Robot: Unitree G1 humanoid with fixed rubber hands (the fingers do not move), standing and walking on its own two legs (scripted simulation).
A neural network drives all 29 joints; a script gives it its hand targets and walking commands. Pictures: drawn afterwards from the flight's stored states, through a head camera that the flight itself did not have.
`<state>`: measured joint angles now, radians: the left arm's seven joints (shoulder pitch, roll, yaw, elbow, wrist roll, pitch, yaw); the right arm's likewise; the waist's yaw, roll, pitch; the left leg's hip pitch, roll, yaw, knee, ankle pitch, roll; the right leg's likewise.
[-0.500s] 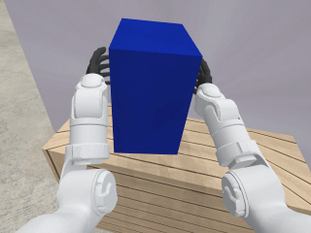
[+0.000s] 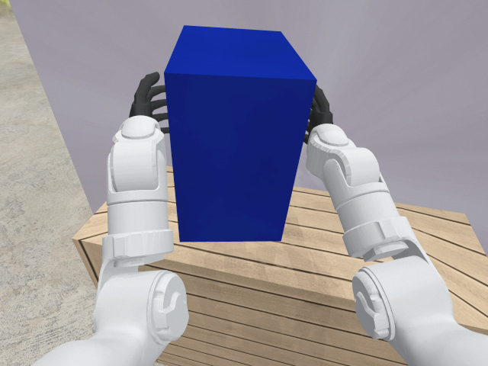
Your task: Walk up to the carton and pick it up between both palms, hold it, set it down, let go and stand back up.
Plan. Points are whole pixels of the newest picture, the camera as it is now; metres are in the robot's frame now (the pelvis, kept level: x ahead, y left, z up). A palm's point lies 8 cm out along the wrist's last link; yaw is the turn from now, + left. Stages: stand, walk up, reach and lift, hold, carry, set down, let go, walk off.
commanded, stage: hold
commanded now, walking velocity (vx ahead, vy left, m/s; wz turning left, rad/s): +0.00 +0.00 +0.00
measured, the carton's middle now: (232, 132) +0.42 +0.00 +0.24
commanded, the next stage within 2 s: none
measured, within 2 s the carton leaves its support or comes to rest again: neither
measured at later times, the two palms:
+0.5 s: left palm (142, 122) +0.37 +0.13 +0.28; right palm (319, 126) +0.37 -0.13 +0.27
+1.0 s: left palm (140, 123) +0.37 +0.13 +0.28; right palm (315, 131) +0.37 -0.12 +0.26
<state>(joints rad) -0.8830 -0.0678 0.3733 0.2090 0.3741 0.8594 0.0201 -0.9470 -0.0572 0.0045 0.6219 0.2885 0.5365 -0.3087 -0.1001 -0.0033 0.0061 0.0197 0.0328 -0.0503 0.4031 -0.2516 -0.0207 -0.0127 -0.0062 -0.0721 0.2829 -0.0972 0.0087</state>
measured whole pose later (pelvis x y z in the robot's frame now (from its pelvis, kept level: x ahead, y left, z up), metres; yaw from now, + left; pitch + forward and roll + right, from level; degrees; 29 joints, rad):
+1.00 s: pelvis +0.00 +0.00 +0.00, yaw +1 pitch -9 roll -2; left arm -0.90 -0.04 0.38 0.23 0.39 0.88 -0.02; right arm -0.96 -0.04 0.00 0.62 0.29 0.57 -0.34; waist -0.11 -0.01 0.00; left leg 0.00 0.03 -0.07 0.40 -0.24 -0.02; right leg -0.02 0.00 -0.06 0.28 -0.10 0.01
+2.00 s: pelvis +0.00 +0.00 +0.00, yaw +1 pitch -10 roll -1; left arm -0.93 -0.05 0.40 0.28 0.41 0.87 -0.03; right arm -0.97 -0.04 -0.02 0.66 0.29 0.57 -0.34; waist -0.12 -0.01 -0.02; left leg 0.01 0.03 -0.07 0.39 -0.24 -0.02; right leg -0.01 0.00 -0.05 0.29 -0.10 0.01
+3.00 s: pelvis +0.00 +0.00 +0.00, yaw +1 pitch -10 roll -1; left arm -0.90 -0.05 0.39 0.25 0.40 0.87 -0.03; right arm -0.96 -0.04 0.00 0.62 0.30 0.58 -0.35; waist -0.12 -0.02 0.00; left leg 0.01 0.02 -0.07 0.39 -0.24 -0.02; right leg -0.01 0.00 -0.04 0.28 -0.11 0.01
